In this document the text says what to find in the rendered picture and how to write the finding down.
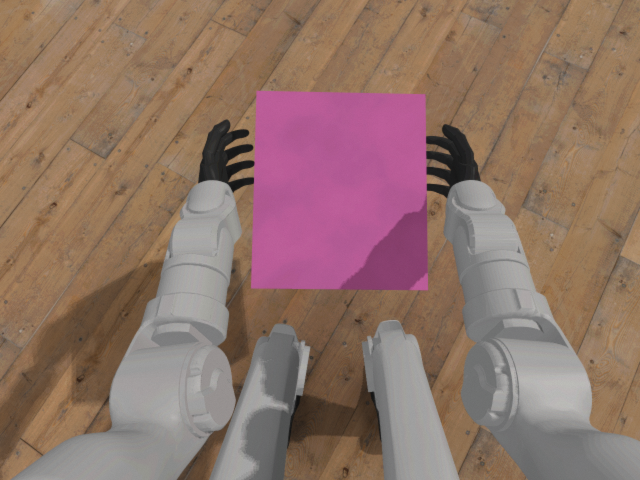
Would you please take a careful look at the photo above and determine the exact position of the left robot upper arm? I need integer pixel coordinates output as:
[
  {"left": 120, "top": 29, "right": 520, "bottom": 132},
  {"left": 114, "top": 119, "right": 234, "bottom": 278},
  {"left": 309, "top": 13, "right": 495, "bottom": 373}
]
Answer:
[{"left": 11, "top": 341, "right": 236, "bottom": 480}]

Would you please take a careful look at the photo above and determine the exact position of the robot left forearm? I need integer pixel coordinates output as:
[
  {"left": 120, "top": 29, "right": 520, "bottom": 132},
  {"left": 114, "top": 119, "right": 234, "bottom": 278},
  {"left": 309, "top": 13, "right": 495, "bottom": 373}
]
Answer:
[{"left": 109, "top": 180, "right": 242, "bottom": 421}]

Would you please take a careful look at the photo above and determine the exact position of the robot left hand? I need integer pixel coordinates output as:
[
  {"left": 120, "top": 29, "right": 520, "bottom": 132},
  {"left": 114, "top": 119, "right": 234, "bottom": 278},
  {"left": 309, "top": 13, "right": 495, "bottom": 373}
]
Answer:
[{"left": 198, "top": 119, "right": 254, "bottom": 193}]

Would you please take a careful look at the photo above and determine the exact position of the carton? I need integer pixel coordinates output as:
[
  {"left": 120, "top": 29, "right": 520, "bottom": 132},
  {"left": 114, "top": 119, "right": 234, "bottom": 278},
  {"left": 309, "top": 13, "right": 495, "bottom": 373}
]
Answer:
[{"left": 251, "top": 91, "right": 428, "bottom": 290}]

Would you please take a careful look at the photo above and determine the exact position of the right robot upper arm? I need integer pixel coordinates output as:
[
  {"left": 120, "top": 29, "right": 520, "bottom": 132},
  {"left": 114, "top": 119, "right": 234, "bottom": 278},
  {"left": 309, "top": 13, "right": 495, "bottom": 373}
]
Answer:
[{"left": 461, "top": 337, "right": 640, "bottom": 480}]

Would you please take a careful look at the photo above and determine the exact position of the robot right forearm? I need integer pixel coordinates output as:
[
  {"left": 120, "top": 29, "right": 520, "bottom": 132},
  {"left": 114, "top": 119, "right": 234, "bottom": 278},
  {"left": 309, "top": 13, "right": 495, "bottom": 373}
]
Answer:
[{"left": 443, "top": 180, "right": 592, "bottom": 417}]

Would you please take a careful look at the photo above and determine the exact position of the left robot thigh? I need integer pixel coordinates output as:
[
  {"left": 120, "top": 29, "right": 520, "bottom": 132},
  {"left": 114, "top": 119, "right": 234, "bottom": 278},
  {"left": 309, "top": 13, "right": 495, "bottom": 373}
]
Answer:
[{"left": 209, "top": 332, "right": 310, "bottom": 480}]

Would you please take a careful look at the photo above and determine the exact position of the right robot foot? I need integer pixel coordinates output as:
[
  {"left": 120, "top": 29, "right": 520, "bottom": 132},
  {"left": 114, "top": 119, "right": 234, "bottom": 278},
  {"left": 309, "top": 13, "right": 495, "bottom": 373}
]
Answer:
[{"left": 370, "top": 392, "right": 382, "bottom": 443}]

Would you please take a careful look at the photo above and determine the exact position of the robot right hand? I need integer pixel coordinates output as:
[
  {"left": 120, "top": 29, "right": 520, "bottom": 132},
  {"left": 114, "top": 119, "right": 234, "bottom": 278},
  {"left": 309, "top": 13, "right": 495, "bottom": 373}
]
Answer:
[{"left": 426, "top": 124, "right": 481, "bottom": 198}]

